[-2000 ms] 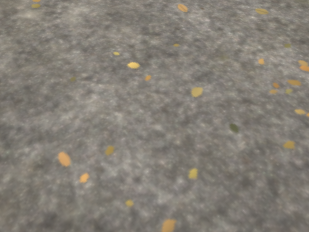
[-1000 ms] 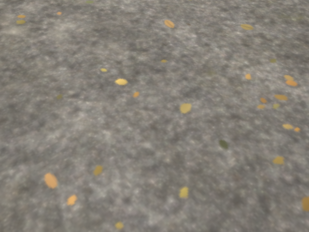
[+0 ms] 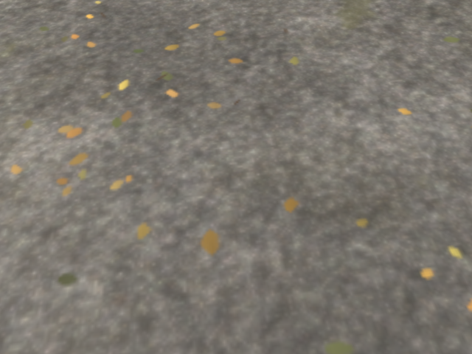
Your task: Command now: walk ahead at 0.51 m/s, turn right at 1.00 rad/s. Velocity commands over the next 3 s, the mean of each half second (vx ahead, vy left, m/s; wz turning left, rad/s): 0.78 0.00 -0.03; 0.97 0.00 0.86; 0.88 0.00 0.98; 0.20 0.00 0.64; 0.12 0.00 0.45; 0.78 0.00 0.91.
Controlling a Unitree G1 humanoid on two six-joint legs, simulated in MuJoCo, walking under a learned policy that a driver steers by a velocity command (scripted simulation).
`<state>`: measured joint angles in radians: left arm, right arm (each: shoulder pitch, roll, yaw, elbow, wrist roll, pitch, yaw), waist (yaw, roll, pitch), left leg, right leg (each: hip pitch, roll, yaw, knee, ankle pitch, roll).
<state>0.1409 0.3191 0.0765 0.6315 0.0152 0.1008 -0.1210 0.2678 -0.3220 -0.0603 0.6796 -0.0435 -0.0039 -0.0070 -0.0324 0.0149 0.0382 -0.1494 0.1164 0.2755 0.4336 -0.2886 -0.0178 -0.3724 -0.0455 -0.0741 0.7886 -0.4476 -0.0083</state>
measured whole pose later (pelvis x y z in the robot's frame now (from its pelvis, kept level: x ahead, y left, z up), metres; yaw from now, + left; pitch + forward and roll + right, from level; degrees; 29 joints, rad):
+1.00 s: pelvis +0.74 -0.08 -0.02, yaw +29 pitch +3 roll -1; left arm 0.10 0.29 0.00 0.63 0.06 -0.08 0.02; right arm 0.34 -0.38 -0.08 0.81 0.00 -0.06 0.01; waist -0.07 0.03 0.04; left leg -0.25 -0.11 -0.14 1.21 -0.39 0.13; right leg -0.47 -0.03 0.01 0.62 -0.20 0.05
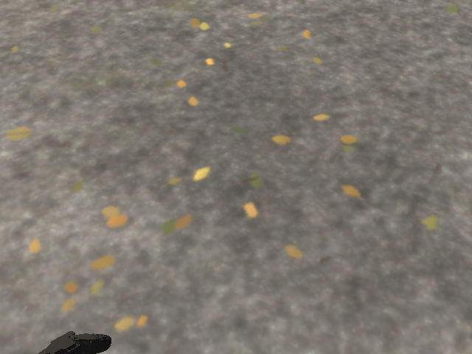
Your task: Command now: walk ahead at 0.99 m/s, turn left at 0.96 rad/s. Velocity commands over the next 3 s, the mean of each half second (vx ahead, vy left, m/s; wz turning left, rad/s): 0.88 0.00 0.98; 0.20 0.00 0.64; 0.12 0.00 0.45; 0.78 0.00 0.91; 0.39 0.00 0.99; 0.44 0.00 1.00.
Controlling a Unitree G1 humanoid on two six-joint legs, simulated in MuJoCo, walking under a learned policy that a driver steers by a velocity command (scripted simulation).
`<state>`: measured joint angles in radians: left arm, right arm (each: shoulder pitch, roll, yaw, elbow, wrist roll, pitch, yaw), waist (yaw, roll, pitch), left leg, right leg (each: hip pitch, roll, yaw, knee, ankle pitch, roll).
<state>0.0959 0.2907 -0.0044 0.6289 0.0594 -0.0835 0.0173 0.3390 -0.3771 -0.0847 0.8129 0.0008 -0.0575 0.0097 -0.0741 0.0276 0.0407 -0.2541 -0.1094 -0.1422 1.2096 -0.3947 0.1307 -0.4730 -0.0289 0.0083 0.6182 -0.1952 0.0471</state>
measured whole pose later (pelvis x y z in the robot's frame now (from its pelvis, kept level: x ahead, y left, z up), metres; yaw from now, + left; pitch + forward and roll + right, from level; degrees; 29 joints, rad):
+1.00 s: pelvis +0.62 +0.10 +0.01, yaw +49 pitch +0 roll +0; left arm 0.21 0.25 0.00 0.71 0.03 0.00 0.02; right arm 0.17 -0.31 -0.05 0.69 -0.02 0.06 0.01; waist 0.02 0.01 0.08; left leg -0.43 -0.11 -0.10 1.03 -0.50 -0.01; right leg -0.39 0.00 -0.03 0.47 -0.07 -0.03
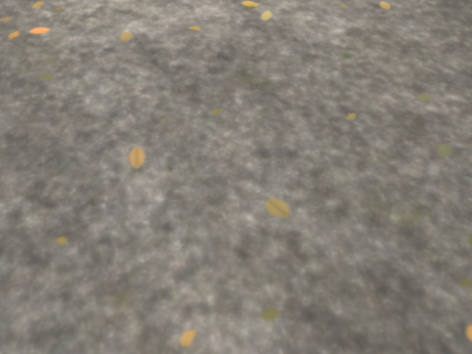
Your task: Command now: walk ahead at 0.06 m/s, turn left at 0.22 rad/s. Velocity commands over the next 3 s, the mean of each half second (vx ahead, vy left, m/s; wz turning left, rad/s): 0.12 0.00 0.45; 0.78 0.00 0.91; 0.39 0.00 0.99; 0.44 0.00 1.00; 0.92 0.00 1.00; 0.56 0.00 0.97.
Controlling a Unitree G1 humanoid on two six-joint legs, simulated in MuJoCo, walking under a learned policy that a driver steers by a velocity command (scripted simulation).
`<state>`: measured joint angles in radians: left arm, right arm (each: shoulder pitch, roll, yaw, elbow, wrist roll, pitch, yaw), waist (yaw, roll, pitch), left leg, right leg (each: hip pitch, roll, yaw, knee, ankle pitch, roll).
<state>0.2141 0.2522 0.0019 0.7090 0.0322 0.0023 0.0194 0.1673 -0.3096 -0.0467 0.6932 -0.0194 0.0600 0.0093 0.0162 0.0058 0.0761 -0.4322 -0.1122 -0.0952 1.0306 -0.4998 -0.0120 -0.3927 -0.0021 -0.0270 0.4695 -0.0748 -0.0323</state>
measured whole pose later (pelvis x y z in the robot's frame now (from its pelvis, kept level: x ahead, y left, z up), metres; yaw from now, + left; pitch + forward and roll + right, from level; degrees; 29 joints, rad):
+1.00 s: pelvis +0.21 +0.16 -0.04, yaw +41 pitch +2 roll +0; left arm 0.49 0.26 0.04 0.89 0.04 -0.04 0.00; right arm 0.07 -0.31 -0.05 0.64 -0.02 0.00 0.06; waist 0.05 0.02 0.05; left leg -0.56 -0.10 0.13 0.80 -0.27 0.20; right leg 0.01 -0.13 -0.16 1.08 -0.40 0.04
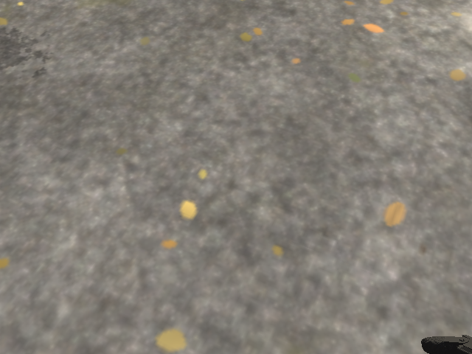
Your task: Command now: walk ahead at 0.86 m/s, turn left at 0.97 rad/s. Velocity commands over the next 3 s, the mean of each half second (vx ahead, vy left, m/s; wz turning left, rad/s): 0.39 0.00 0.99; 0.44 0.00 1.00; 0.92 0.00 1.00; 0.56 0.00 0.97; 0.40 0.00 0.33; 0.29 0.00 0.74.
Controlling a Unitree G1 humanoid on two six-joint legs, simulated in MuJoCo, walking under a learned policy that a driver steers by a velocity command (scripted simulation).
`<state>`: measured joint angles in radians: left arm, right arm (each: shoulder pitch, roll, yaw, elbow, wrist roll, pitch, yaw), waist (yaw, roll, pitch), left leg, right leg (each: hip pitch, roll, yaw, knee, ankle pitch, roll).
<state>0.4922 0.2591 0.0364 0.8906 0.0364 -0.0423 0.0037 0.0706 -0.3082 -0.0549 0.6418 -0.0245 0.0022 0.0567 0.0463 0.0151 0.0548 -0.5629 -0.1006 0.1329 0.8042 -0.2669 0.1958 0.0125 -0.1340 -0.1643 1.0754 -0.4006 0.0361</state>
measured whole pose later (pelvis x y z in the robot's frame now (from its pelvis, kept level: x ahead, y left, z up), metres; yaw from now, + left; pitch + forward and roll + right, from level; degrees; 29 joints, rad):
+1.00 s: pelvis +0.40 +0.15 +0.05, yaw +58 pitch +3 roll -2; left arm 0.13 0.31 0.04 0.63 0.05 0.01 -0.04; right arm 0.47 -0.27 -0.04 0.72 -0.02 -0.02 0.01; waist -0.08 -0.05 -0.04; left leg -0.09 -0.09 -0.13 0.37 -0.32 0.13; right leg -0.65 -0.07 0.01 0.96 -0.21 0.09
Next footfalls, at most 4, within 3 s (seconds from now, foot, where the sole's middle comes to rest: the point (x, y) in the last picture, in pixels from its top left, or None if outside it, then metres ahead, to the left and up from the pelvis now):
0.38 right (260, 322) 0.52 0.01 -0.73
0.80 left None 0.32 0.14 -0.73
1.20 right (144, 261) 0.69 0.35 -0.73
1.64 left None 0.53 0.82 -0.73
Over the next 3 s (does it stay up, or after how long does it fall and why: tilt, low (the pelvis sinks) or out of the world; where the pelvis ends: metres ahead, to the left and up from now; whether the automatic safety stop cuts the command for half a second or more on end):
stays up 0.44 1.19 0.05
